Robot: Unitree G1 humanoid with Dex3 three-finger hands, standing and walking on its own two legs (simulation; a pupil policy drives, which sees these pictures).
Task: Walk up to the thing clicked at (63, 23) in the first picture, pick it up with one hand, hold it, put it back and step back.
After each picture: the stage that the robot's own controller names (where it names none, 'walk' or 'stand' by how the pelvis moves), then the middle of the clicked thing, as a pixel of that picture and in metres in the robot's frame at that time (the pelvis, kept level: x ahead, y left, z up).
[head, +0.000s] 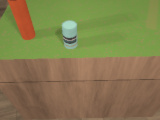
stand; (70, 35) +0.60 +0.08 +0.02
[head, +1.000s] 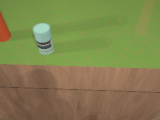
rise first; (44, 39) +0.52 +0.20 +0.05
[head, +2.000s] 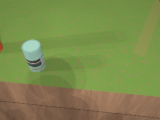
stand; (34, 56) +0.45 +0.21 +0.03
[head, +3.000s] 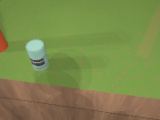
stand; (38, 55) +0.47 +0.20 +0.02
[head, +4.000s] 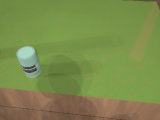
stand; (29, 62) +0.44 +0.23 +0.02
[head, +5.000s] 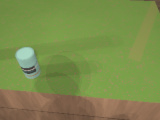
stand; (29, 63) +0.44 +0.23 +0.02
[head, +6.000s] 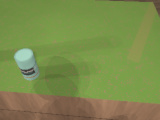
rise first; (27, 65) +0.43 +0.24 +0.02
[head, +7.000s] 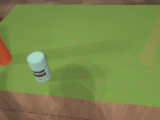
rise first; (39, 67) +0.43 +0.23 +0.02
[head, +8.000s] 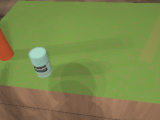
go down; (41, 62) +0.44 +0.23 +0.02
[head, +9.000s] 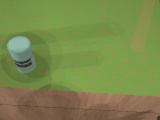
go down; (23, 55) +0.43 +0.20 +0.04
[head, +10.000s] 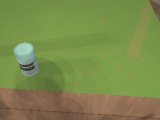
approach; (27, 60) +0.45 +0.21 +0.04
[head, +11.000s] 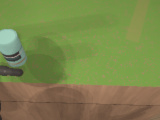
close; (11, 49) +0.44 +0.23 +0.07
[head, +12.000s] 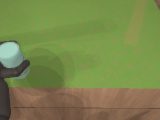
lift; (14, 61) +0.40 +0.22 +0.07
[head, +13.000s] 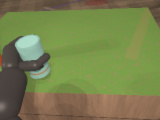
lift; (34, 57) +0.35 +0.16 +0.19
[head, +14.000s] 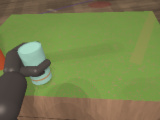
hold; (36, 63) +0.34 +0.16 +0.17
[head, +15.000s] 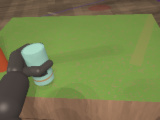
hold; (39, 64) +0.34 +0.16 +0.17
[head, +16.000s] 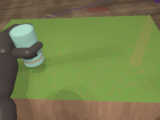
crouch; (28, 46) +0.37 +0.18 +0.22
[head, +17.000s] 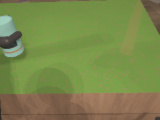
lower; (8, 37) +0.45 +0.23 +0.17
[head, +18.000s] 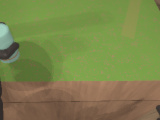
lower; (3, 44) +0.46 +0.24 +0.08
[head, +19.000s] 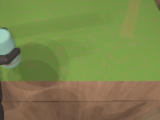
lower; (5, 49) +0.44 +0.24 +0.08
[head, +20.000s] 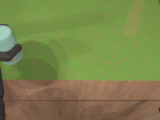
lower; (6, 46) +0.45 +0.23 +0.08
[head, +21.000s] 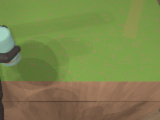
loosen; (5, 47) +0.45 +0.24 +0.08
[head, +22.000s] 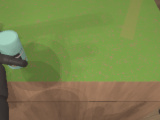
withdraw; (12, 50) +0.44 +0.22 +0.07
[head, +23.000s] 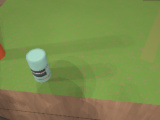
sink last; (39, 66) +0.41 +0.20 +0.05
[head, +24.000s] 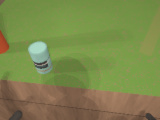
stand; (41, 58) +0.44 +0.21 +0.04
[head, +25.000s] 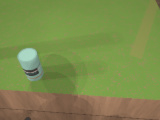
stand; (31, 65) +0.42 +0.22 +0.03
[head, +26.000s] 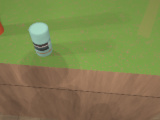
walk; (41, 40) +0.50 +0.17 +0.05
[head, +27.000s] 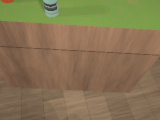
walk; (50, 2) +0.72 +0.17 +0.03
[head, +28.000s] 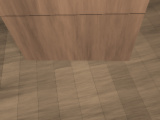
walk; out of the picture +1.07 +0.26 +0.04
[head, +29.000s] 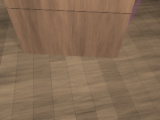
stand; out of the picture +1.29 +0.22 +0.03
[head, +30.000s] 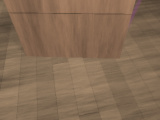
stand; out of the picture +1.28 +0.21 +0.02
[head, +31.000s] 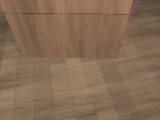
stand; out of the picture +1.26 +0.23 +0.02
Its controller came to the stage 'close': yes
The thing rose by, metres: 0.23
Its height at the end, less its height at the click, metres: +0.00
